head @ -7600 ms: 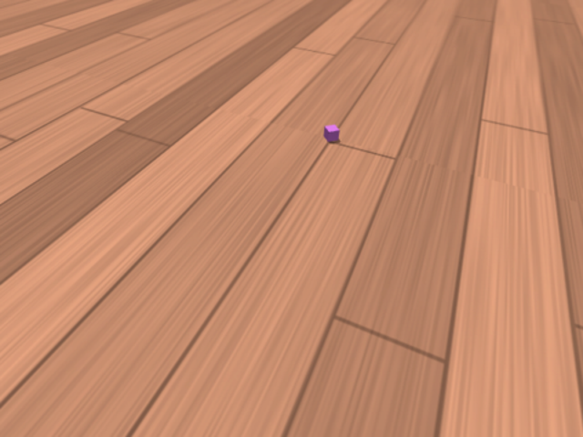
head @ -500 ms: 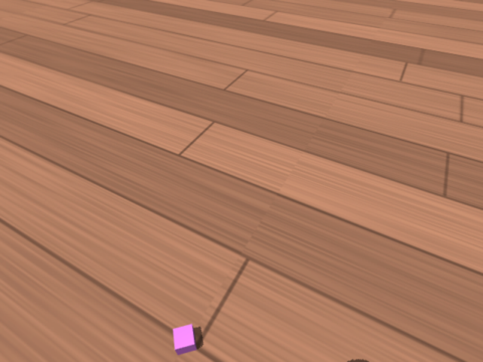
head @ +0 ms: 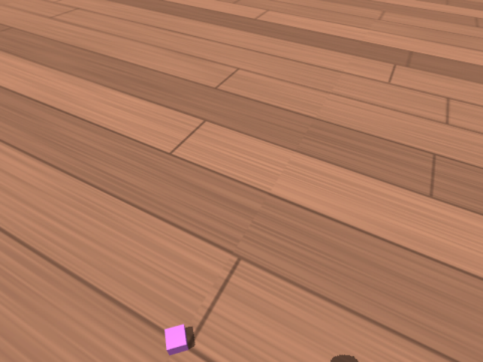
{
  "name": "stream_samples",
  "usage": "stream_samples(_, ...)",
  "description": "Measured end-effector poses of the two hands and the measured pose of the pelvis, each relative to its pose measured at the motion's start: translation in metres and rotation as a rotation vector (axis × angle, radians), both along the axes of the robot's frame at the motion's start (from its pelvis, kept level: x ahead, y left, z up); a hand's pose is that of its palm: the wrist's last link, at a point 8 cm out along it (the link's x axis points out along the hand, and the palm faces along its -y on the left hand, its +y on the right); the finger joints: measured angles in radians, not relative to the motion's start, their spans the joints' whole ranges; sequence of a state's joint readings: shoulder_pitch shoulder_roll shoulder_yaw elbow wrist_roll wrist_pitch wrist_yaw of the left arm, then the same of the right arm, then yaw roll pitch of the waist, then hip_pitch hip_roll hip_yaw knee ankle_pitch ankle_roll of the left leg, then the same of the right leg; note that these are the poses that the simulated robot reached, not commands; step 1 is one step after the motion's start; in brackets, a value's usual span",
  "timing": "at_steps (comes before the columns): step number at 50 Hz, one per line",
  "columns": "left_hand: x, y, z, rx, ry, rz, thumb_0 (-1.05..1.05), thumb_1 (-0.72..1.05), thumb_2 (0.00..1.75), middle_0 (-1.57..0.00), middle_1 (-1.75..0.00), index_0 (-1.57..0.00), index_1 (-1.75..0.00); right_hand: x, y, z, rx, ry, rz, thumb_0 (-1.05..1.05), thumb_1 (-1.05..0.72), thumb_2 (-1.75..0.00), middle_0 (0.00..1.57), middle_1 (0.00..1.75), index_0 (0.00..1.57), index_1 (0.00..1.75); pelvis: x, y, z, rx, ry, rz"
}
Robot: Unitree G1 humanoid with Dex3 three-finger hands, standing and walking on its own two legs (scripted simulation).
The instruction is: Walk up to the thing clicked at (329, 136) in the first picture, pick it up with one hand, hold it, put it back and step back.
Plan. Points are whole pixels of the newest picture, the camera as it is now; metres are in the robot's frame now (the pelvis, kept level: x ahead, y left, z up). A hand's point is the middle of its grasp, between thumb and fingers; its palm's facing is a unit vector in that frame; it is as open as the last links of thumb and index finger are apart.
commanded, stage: walk up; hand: left
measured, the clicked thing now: (176, 339) +0.40 +0.22 -0.75
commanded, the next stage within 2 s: none
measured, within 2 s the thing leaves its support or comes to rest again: neither
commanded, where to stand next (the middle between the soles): +0.06 -0.02 m, yaw -1 degrees
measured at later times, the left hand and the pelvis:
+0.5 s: hand out of the picture +0.08 +0.26 -0.16, palm faces +0.02 -0.94 -0.34, open 7.4 cm; pelvis +0.00 +0.00 +0.00, yaw +1 degrees
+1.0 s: hand out of the picture -0.01 +0.23 -0.15, palm faces +0.11 -0.92 -0.37, open 7.4 cm; pelvis -0.03 -0.03 -0.01, yaw +6 degrees
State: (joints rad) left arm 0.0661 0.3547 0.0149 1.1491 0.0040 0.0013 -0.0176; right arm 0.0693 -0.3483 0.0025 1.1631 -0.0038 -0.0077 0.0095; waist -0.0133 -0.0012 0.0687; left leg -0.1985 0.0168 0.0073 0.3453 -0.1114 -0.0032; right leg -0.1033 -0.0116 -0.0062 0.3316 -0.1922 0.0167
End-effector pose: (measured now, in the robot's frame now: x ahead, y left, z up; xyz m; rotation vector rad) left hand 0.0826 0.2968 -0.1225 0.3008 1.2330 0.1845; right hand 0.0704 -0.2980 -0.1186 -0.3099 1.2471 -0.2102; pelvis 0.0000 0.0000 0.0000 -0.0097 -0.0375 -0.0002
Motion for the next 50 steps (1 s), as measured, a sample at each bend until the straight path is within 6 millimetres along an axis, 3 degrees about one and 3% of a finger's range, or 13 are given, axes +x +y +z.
stream_samples(11,-0.013,0.003,0.0,0.007,0.034,0.032,0.01,0.9,0.9,-0.21,-0.3,-0.2,-0.3,0.008,0.008,-0.004,0.022,0.007,0.016,0.0,-0.91,-0.9,0.21,0.3,0.2,0.3,0.006,0.0,0.001,0.0,0.005,0.009)
stream_samples(22,-0.007,0.0,-0.001,-0.001,0.019,0.046,0.01,0.9,0.9,-0.21,-0.3,-0.2,-0.3,0.03,0.007,-0.001,0.016,-0.028,0.034,0.0,-0.91,-0.9,0.21,0.3,0.2,0.3,0.011,-0.001,0.0,0.001,0.012,0.016)
stream_samples(29,-0.008,0.007,-0.005,0.041,0.003,0.049,0.01,0.9,0.9,-0.21,-0.3,-0.2,-0.3,0.03,-0.009,-0.005,-0.014,-0.033,0.03,0.0,-0.91,-0.9,0.21,0.3,0.2,0.3,-0.012,-0.007,-0.008,0.013,0.018,0.02)
stream_samples(33,-0.024,0.004,-0.005,0.077,0.005,0.051,0.01,0.9,0.9,-0.21,-0.3,-0.2,-0.3,0.026,-0.026,-0.014,-0.022,-0.038,0.044,0.0,-0.91,-0.9,0.21,0.3,0.2,0.3,-0.026,-0.02,-0.017,0.023,0.022,0.026)
stream_samples(36,-0.049,-0.005,-0.005,0.1,0.023,0.057,0.0,0.9,0.9,-0.21,-0.3,-0.2,-0.3,0.026,-0.038,-0.024,-0.017,-0.056,0.051,0.0,-0.91,-0.9,0.21,0.3,0.2,0.3,-0.035,-0.03,-0.024,0.014,0.015,0.027)
stream_samples(41,-0.088,-0.02,0.005,0.099,0.078,0.073,0.01,0.9,0.9,-0.21,-0.3,-0.2,-0.3,0.014,-0.038,-0.023,0.01,-0.051,0.071,0.0,-0.91,-0.9,0.2,0.3,0.2,0.3,-0.043,-0.036,-0.015,0.042,0.017,0.027)
stream_samples(47,-0.101,-0.027,0.012,0.062,0.016,0.104,0.01,0.9,0.9,-0.21,-0.3,-0.2,-0.3,-0.014,-0.032,-0.02,0.031,0.043,0.127,0.0,-0.91,-0.9,0.21,0.3,0.2,0.3,-0.039,-0.035,-0.007,0.022,0.031,0.082)
stream_samples(50,-0.107,-0.021,0.014,0.047,-0.027,0.136,0.01,0.9,0.9,-0.21,-0.3,-0.2,-0.31,-0.014,-0.027,-0.013,0.019,0.072,0.167,0.0,-0.91,-0.9,0.21,0.3,0.2,0.3,-0.033,-0.03,-0.005,0.019,0.024,0.109)
